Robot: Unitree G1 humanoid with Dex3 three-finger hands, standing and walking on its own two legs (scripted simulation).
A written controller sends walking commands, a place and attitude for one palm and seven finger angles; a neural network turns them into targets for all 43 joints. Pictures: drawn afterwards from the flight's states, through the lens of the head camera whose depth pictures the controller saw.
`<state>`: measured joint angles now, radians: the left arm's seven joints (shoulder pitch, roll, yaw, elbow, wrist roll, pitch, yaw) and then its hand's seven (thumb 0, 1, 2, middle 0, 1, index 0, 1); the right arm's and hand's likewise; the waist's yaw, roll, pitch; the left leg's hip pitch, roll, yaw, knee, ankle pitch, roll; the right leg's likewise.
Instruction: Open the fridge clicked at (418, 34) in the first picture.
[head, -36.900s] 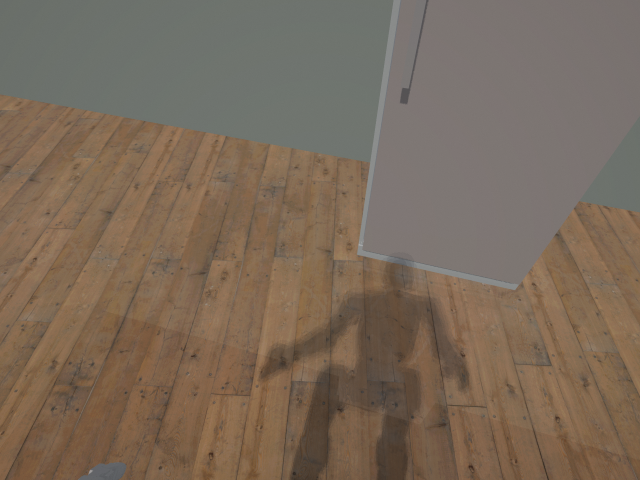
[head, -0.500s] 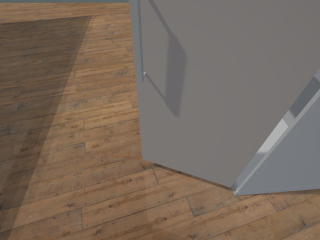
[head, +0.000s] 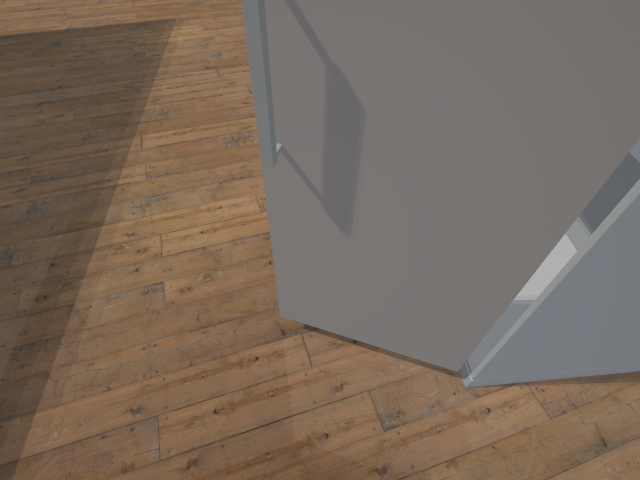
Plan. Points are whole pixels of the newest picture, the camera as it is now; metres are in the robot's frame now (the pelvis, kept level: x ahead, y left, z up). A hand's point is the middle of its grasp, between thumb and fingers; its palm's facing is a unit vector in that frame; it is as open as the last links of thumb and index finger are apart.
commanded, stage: look to check the result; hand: left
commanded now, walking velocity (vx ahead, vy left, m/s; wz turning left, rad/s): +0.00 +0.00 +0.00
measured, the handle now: (267, 78) +0.66 +0.12 +0.16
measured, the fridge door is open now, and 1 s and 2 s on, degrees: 66 66 66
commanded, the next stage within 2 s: stand and wait in 0.22 s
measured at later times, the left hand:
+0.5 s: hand out of the picture +0.10 +0.23 -0.16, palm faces -0.03 -0.95 -0.32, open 7.4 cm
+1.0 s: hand out of the picture +0.10 +0.23 -0.16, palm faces -0.04 -0.94 -0.33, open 7.4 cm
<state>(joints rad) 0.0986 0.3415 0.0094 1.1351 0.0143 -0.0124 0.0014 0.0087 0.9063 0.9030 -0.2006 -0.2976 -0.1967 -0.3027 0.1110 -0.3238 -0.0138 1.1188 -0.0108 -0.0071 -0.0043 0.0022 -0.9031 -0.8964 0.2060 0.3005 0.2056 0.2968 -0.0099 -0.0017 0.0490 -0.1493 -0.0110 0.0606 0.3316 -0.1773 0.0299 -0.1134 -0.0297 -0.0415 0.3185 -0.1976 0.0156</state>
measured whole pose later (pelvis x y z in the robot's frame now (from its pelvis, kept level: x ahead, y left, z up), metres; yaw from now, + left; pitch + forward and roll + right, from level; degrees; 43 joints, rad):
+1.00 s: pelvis +0.02 -0.01 +0.00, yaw +0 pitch -1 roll +0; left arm 0.09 0.33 0.00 1.14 0.01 -0.01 0.00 0.01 0.91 0.90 -0.20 -0.30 -0.20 -0.30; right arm 0.11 -0.32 0.00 1.13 -0.01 -0.01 -0.01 0.00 -0.90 -0.90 0.21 0.30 0.21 0.30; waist -0.01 0.00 0.04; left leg -0.10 0.00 0.06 0.29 -0.18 0.01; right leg -0.07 -0.01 -0.04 0.28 -0.20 0.00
